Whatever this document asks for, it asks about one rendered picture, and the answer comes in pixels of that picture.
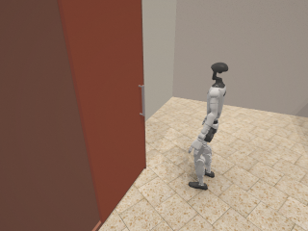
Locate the wardrobe door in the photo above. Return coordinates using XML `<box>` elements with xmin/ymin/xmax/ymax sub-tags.
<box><xmin>0</xmin><ymin>0</ymin><xmax>100</xmax><ymax>231</ymax></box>
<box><xmin>57</xmin><ymin>0</ymin><xmax>145</xmax><ymax>222</ymax></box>

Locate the robot right shin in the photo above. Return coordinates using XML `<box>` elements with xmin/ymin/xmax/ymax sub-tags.
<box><xmin>202</xmin><ymin>145</ymin><xmax>212</xmax><ymax>173</ymax></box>

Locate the right robot thigh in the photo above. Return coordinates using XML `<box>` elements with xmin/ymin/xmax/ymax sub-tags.
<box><xmin>203</xmin><ymin>144</ymin><xmax>212</xmax><ymax>155</ymax></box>

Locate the robot left upper arm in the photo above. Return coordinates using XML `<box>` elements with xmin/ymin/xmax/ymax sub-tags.
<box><xmin>209</xmin><ymin>89</ymin><xmax>220</xmax><ymax>120</ymax></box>

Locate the handle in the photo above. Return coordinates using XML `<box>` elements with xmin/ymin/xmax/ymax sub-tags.
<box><xmin>139</xmin><ymin>85</ymin><xmax>145</xmax><ymax>116</ymax></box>

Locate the left robot forearm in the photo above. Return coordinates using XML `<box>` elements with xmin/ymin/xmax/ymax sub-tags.
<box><xmin>197</xmin><ymin>114</ymin><xmax>215</xmax><ymax>141</ymax></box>

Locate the robot left hand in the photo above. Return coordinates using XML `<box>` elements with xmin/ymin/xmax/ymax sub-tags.
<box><xmin>188</xmin><ymin>139</ymin><xmax>202</xmax><ymax>157</ymax></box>

